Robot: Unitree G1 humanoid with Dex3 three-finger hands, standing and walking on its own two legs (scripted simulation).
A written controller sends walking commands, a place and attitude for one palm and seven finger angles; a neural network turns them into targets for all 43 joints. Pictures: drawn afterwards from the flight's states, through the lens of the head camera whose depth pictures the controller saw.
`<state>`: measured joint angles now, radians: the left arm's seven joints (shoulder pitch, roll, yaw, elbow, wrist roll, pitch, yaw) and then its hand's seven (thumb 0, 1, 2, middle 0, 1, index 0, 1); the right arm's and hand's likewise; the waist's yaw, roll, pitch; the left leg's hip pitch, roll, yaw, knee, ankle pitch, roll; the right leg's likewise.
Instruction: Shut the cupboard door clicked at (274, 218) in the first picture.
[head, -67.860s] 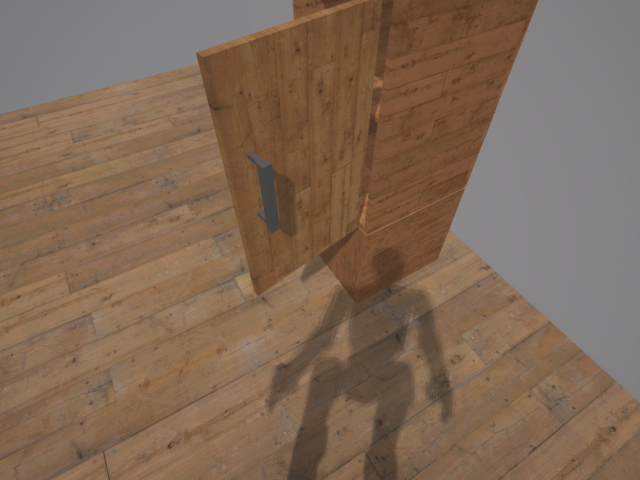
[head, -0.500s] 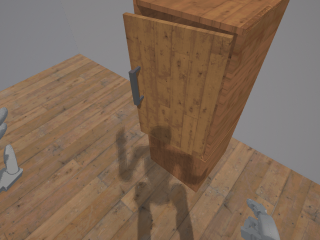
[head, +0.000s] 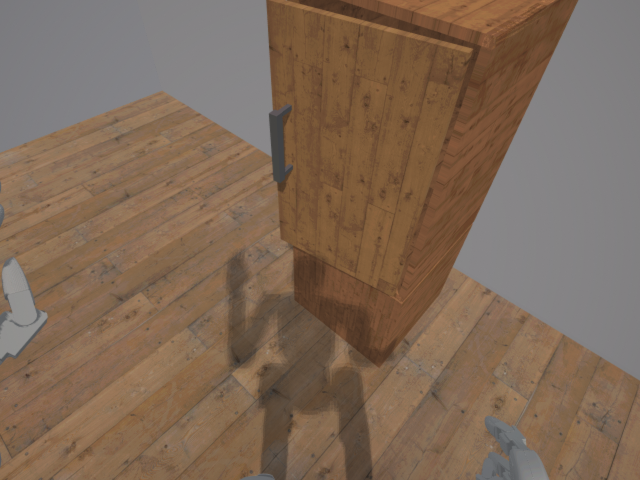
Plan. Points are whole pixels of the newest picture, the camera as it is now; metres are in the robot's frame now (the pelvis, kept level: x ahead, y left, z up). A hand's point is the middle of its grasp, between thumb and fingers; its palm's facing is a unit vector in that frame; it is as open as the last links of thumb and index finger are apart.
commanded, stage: step back with the hand held close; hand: left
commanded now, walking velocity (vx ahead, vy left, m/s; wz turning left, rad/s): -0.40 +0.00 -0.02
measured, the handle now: (282, 144) +0.73 +0.11 +0.01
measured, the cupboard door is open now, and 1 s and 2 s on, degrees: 9 9 9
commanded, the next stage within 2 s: stop stepping back and stand still in 0.62 s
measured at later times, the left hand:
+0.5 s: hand out of the picture +0.14 +0.24 +0.20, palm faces +0.34 -0.81 -0.48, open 7.4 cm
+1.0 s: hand out of the picture +0.07 +0.28 +0.19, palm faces +0.42 -0.82 -0.40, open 7.4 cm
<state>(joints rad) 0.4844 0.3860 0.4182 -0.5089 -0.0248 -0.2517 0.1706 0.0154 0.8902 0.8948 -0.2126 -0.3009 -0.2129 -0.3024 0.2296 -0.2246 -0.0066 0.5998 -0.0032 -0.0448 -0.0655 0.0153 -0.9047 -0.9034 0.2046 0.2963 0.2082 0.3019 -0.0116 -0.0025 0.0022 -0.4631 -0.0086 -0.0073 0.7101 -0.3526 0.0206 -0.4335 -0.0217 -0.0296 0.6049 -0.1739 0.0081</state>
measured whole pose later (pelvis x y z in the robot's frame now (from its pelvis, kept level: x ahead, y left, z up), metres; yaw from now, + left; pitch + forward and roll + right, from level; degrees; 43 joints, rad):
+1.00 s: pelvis -0.14 +0.03 +0.00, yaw -3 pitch +0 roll -3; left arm 0.55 0.44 0.42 -0.51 -0.07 -0.17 0.16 0.01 0.89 0.89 -0.22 -0.30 -0.22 -0.30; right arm 0.27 -0.19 0.02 0.67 -0.01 -0.07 -0.09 0.01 -0.90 -0.90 0.21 0.30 0.21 0.30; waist 0.00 0.01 -0.09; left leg -0.46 0.00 -0.01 0.62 -0.16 0.02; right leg -0.09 0.05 -0.03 0.52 -0.44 -0.01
